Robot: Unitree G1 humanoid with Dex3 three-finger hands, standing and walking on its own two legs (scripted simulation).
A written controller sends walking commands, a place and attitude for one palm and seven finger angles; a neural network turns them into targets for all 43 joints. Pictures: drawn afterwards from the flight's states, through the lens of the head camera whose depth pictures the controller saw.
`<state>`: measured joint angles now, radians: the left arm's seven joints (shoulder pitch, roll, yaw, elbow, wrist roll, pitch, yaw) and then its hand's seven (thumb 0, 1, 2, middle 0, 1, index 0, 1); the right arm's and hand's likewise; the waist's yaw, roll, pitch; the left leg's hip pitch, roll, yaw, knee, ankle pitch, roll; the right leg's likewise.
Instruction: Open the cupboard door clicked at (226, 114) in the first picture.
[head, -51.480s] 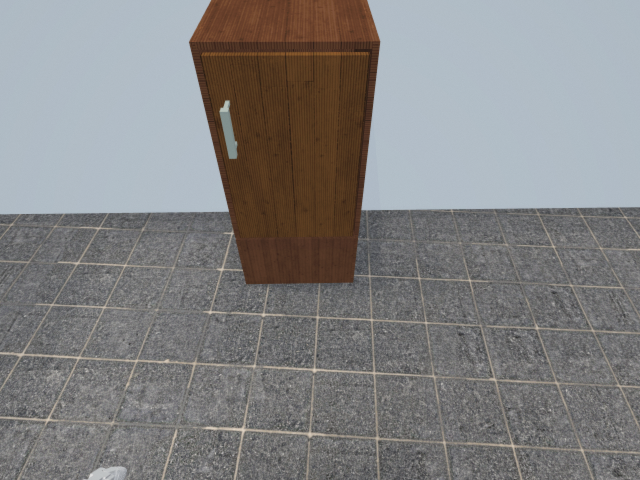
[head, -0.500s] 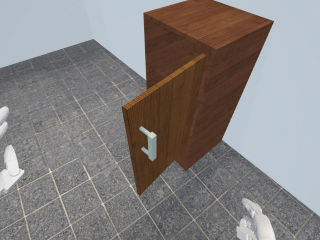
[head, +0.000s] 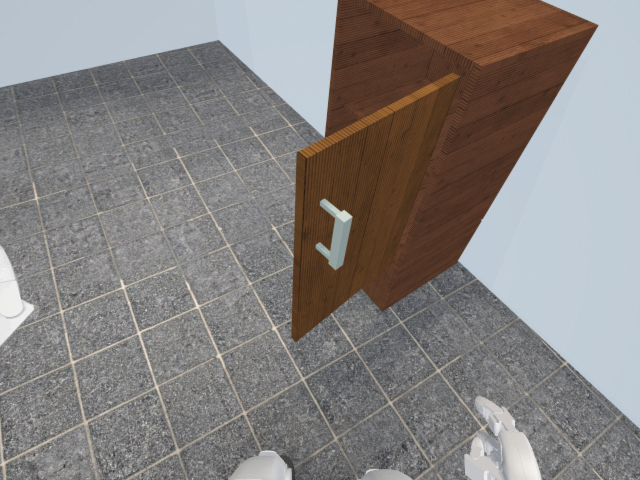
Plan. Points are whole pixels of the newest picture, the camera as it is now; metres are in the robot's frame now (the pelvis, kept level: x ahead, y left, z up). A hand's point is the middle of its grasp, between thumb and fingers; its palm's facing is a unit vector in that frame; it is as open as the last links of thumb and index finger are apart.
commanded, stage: step back with the hand held close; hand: left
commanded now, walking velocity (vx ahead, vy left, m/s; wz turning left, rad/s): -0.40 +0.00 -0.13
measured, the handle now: (331, 235) +0.50 +0.01 -0.04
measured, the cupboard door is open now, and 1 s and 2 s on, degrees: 98 98 98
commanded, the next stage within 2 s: stop stepping back and stand still in 0.14 s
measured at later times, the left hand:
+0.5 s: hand out of the picture +0.11 +0.24 +0.18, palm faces +0.27 -0.79 -0.55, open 7.4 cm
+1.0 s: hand out of the picture +0.08 +0.23 +0.18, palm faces +0.37 -0.81 -0.46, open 7.4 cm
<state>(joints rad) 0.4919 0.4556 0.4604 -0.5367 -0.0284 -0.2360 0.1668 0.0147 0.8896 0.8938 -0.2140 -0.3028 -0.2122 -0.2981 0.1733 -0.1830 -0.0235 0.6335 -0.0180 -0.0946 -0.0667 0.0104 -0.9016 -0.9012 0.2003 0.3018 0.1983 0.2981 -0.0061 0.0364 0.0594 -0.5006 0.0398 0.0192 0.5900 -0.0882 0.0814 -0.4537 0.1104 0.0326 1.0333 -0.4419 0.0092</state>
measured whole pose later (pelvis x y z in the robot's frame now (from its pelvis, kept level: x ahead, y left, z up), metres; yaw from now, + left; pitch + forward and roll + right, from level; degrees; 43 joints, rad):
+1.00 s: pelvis -0.14 -0.01 +0.02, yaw -7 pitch -1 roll +1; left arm 0.53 0.39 0.39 -0.38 -0.03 -0.21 0.16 0.01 0.89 0.89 -0.21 -0.30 -0.21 -0.30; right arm 0.27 -0.22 0.01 0.67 0.00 -0.10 -0.07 0.01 -0.90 -0.90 0.20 0.30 0.20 0.30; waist 0.01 0.01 -0.05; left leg -0.34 0.02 0.06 0.62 -0.27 0.01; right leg -0.17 0.01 -0.04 0.50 -0.32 -0.04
